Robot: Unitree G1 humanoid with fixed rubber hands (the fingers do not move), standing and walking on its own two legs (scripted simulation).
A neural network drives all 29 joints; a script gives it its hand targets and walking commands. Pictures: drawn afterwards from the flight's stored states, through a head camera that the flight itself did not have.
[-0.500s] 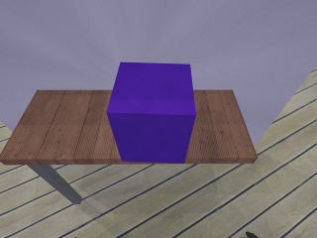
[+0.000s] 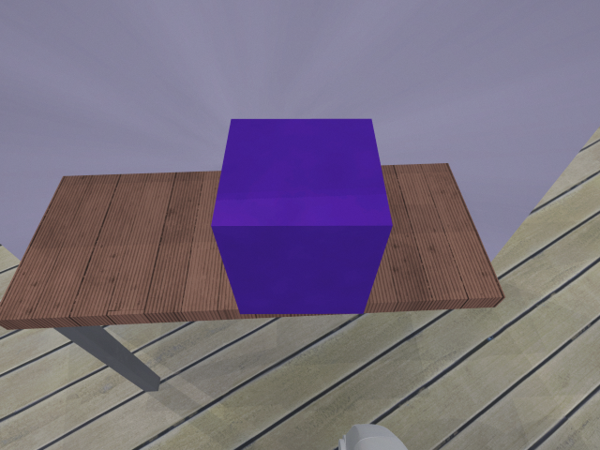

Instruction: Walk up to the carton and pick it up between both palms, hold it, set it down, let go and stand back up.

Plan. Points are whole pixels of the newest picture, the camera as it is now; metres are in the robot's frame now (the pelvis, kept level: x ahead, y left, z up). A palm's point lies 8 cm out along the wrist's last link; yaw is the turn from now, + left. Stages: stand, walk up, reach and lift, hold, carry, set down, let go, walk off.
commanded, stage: walk up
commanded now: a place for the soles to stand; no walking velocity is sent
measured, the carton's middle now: (301, 222) +0.43 -0.01 +0.01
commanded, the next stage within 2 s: none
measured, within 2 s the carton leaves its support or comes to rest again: neither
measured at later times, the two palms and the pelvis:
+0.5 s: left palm out of the picture +0.08 +0.28 -0.11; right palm out of the picture +0.09 -0.22 -0.10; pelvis +0.02 +0.03 +0.01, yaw -3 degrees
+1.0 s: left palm out of the picture +0.08 +0.28 -0.11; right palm out of the picture +0.06 -0.22 -0.11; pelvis +0.02 +0.03 +0.01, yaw -5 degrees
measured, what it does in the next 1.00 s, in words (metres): steps on the spot: right foot, then left foot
